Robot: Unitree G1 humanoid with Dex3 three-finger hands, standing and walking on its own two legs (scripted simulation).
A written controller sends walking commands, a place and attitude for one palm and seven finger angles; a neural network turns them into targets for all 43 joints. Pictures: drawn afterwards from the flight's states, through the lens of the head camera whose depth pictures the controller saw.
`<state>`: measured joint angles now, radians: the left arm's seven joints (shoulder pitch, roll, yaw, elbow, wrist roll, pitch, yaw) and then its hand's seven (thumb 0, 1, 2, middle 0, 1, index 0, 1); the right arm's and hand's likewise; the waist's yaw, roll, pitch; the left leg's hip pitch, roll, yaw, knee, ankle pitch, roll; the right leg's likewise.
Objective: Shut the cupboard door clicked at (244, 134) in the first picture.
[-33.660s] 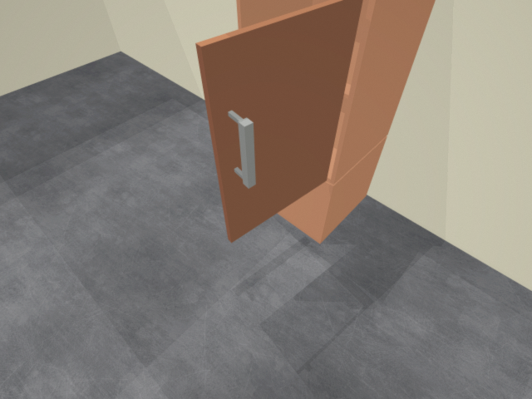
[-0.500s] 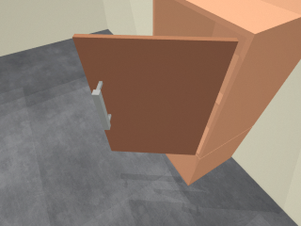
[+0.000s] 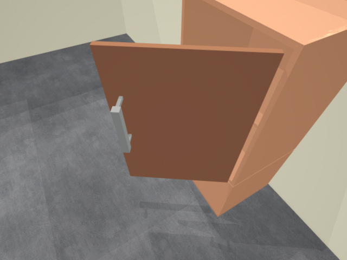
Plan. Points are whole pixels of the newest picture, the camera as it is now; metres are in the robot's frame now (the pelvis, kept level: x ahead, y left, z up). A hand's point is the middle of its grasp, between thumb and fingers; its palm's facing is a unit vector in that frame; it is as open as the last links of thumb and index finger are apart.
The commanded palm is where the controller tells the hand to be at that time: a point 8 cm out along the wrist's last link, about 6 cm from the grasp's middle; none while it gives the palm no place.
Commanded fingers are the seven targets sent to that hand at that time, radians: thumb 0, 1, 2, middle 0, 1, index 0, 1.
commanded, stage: raise the hand and make a fist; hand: left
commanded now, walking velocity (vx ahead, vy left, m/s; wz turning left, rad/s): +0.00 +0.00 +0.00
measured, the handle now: (123, 126) +0.46 +0.18 +0.02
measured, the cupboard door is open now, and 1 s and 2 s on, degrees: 56 56 56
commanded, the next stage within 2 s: bring the fist close to the handle in 1.90 s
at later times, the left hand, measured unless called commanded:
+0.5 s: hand out of the picture +0.10 +0.19 -0.05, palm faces +0.07 -1.00 -0.03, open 5.7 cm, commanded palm +0.10 +0.23 -0.04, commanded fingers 0.00 0.90 0.90 -0.68 -0.82 -0.68 -0.82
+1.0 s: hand (83, 250) +0.14 +0.20 -0.02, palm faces -0.01 -1.00 -0.03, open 3.5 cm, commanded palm +0.12 +0.25 -0.01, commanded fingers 0.00 0.90 0.90 -1.13 -1.32 -1.13 -1.32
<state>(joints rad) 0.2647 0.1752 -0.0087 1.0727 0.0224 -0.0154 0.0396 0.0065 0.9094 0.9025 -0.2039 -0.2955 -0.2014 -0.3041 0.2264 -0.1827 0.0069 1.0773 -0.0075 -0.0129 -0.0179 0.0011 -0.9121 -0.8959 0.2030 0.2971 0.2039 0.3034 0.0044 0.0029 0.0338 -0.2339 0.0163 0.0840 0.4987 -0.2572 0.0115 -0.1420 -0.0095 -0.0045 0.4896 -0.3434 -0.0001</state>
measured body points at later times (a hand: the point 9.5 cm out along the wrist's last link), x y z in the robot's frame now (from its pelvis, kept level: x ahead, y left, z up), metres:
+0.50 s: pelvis -0.07 -0.02 -0.10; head -0.03 -0.01 +0.34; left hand +0.09 +0.24 -0.05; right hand +0.17 -0.25 -0.14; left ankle +0.00 +0.11 -0.74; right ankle -0.05 -0.12 -0.74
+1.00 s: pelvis -0.06 +0.01 -0.08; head -0.01 +0.02 +0.37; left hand +0.14 +0.26 -0.01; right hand +0.12 -0.23 -0.15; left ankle +0.00 +0.11 -0.74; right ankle -0.05 -0.12 -0.74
